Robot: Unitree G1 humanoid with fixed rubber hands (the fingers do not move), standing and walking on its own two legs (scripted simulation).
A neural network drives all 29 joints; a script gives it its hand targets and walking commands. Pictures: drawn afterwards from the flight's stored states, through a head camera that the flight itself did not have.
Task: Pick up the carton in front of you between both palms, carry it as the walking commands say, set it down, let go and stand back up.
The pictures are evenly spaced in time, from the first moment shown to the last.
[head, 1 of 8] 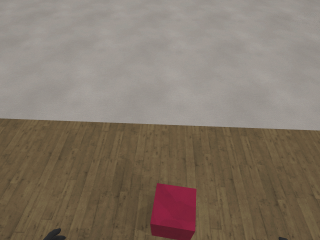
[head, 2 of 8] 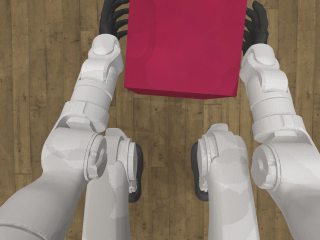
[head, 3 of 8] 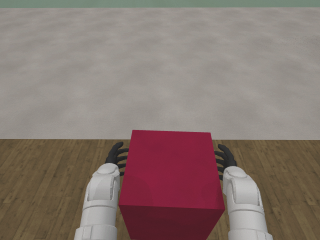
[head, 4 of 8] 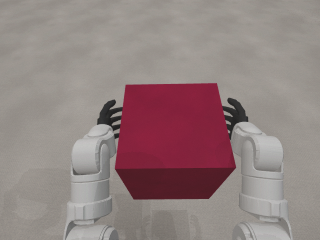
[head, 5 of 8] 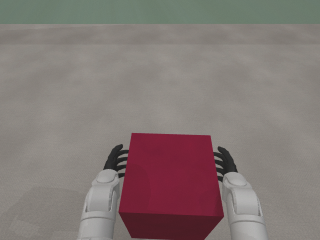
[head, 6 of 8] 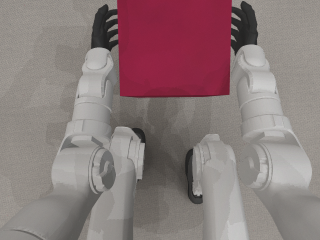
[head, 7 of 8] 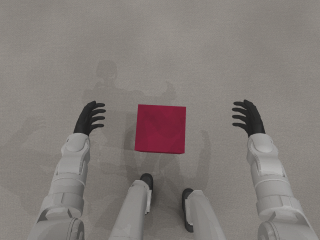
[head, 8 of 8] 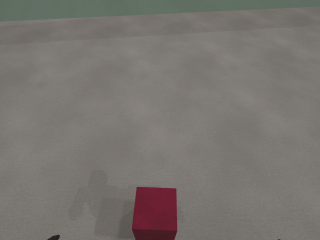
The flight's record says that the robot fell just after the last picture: no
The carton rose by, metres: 0.69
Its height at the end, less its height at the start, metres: -0.10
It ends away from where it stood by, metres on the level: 2.72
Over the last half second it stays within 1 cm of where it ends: yes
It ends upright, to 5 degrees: yes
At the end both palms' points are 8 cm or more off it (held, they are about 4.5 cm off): yes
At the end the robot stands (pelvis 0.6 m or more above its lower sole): yes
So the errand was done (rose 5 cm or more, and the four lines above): yes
